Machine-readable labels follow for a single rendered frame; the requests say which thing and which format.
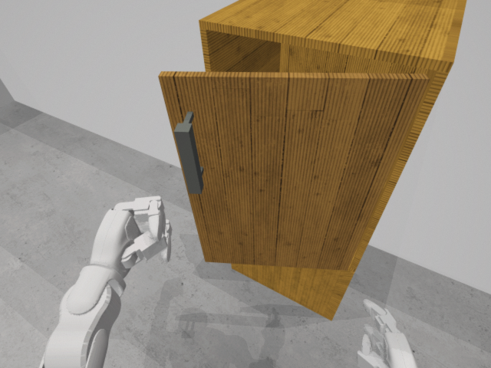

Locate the robot right hand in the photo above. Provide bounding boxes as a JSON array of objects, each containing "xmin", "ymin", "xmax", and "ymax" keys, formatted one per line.
[{"xmin": 358, "ymin": 299, "xmax": 418, "ymax": 368}]

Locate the robot left forearm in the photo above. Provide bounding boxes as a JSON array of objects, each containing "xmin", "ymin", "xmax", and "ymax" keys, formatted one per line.
[{"xmin": 39, "ymin": 264, "xmax": 126, "ymax": 368}]

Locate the handle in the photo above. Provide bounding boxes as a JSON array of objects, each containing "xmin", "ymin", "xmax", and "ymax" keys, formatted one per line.
[{"xmin": 174, "ymin": 111, "xmax": 204, "ymax": 194}]

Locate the cupboard door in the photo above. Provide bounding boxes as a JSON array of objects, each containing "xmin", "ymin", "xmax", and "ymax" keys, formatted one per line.
[{"xmin": 158, "ymin": 71, "xmax": 430, "ymax": 271}]

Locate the robot left hand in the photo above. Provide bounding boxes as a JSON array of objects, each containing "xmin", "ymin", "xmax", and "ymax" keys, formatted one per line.
[{"xmin": 90, "ymin": 196, "xmax": 172, "ymax": 279}]

